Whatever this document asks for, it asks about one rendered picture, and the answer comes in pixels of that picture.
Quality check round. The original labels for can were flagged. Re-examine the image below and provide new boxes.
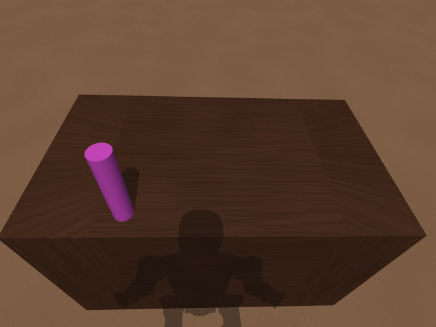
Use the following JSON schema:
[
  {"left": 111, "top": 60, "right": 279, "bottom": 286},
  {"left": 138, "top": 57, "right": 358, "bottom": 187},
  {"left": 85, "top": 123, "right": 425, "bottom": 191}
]
[{"left": 84, "top": 142, "right": 134, "bottom": 221}]

